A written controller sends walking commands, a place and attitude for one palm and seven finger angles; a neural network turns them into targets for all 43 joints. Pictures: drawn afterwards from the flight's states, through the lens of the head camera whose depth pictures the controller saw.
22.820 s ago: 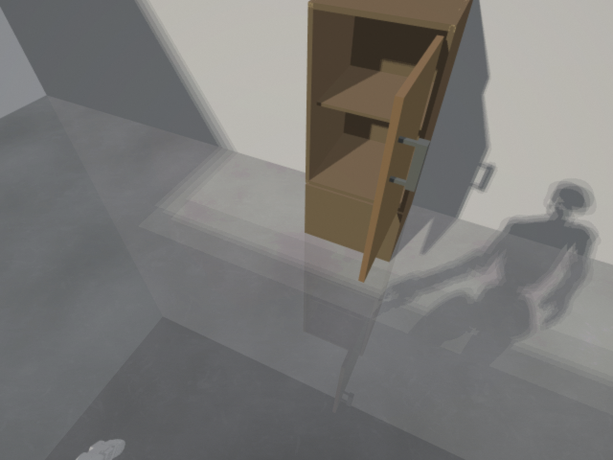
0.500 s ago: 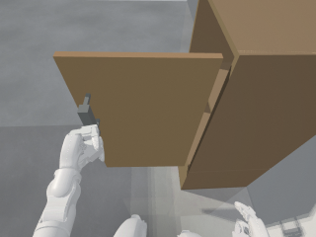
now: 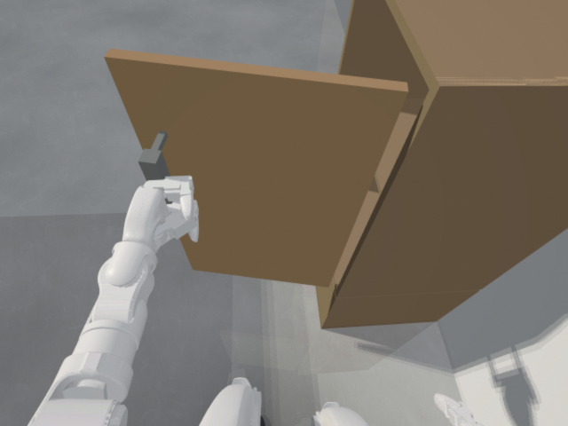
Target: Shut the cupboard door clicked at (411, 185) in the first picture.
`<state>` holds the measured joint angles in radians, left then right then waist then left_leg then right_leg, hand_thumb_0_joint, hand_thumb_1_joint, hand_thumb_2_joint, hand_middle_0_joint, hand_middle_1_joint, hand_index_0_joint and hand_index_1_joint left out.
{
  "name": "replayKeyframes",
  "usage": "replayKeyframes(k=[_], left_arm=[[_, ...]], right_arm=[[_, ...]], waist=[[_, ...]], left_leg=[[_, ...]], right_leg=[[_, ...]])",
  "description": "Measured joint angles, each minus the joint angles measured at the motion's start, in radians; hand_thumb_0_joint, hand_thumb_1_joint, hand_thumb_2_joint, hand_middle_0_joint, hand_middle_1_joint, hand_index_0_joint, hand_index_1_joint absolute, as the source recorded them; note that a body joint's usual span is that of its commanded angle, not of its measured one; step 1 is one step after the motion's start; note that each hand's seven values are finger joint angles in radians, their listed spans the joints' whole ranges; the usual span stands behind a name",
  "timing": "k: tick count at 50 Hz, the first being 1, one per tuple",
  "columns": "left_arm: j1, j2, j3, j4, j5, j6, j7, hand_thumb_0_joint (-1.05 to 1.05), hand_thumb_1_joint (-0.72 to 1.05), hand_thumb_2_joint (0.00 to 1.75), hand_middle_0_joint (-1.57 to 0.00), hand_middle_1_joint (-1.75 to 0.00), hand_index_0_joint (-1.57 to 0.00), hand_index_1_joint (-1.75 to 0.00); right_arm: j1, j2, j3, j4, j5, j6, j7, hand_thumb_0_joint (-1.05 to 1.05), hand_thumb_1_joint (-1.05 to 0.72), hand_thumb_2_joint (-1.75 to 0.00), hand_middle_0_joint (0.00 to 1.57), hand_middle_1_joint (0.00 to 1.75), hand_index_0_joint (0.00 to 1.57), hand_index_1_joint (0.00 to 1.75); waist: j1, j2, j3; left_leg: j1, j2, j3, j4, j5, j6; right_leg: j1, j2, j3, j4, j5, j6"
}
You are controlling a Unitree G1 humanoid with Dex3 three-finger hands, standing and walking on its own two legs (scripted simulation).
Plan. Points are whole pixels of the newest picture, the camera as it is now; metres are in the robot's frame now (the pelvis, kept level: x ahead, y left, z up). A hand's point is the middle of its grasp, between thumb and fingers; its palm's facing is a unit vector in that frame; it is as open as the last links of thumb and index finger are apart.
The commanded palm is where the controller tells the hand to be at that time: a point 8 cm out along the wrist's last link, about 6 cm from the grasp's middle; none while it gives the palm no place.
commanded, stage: push the door shut along its arc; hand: left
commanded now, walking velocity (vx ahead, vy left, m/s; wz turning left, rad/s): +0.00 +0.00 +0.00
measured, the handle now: (166, 174) +0.46 +0.19 +0.05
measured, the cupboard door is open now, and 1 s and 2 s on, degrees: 79 65 52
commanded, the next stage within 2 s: pull the fist back off the door in 1.22 s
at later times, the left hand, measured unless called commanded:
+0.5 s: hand (226, 176) +0.46 +0.10 +0.06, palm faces -0.24 -0.97 -0.04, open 3.1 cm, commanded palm +0.45 +0.15 +0.06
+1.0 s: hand (237, 164) +0.49 +0.09 +0.06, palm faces -0.34 -0.94 -0.05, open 3.4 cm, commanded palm +0.50 +0.11 +0.06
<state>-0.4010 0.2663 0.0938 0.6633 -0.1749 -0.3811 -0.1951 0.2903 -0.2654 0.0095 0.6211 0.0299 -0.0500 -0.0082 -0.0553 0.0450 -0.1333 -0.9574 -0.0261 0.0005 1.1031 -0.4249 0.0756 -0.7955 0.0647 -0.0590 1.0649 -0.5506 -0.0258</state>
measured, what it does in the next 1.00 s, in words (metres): stands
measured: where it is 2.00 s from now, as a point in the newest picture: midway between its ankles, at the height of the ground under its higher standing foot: outside the picture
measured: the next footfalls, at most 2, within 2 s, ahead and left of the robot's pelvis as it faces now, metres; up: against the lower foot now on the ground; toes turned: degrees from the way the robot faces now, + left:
none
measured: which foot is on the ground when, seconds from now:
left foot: down 0.00-1.00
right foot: down 0.00-1.00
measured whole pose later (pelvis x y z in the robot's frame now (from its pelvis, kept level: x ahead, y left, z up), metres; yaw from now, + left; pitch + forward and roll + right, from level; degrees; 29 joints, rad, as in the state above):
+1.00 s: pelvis -0.01 -0.02 -0.02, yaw +0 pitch +23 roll -4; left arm -0.97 0.41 0.14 1.17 -0.14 -0.36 -0.39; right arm 0.33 -0.28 0.01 0.68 0.02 -0.02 0.01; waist -0.15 0.06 -0.13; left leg -1.16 -0.01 -0.03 1.20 -0.43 0.05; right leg -1.00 0.09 -0.10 1.17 -0.57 -0.06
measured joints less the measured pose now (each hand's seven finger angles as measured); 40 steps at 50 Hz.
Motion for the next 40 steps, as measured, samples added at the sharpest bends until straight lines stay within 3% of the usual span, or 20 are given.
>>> replayKeyframes(k=[14,25,40], left_arm=[[-0.201,0.025,0.011,0.211,0.02,-0.027,-0.053,0.02,0.9,0.9,-1.3,-1.5,-1.29,-1.5],[-0.355,0.074,0.102,0.369,0.041,-0.043,-0.105,0.02,0.9,0.9,-1.3,-1.5,-1.3,-1.5],[-0.458,0.129,0.09,0.44,0.029,-0.012,-0.186,-0.01,0.91,0.95,-1.3,-1.5,-1.3,-1.5]], right_arm=[[0.018,-0.002,-0.003,0.026,-0.003,0.017,0.011,0.01,-0.9,-0.9,0.21,0.3,0.21,0.3],[0.04,-0.002,0.004,0.017,-0.01,0.039,0.017,0.01,-0.9,-0.9,0.21,0.3,0.21,0.3],[0.061,-0.01,-0.005,0.043,-0.004,0.061,0.021,0.01,-0.9,-0.9,0.21,0.3,0.21,0.3]], waist=[[-0.031,0.004,0.003],[-0.079,0.001,-0.002],[-0.084,0.01,-0.003]], left_leg=[[-0.044,0.002,0.0,0.013,0.004,-0.002],[-0.098,0.02,0.011,0.037,-0.006,-0.012],[-0.163,0.024,-0.014,0.079,-0.015,-0.025]], right_leg=[[-0.047,0.001,-0.001,0.019,0.0,-0.003],[-0.112,0.016,0.01,0.054,-0.008,-0.014],[-0.169,0.023,-0.017,0.089,-0.021,-0.029]])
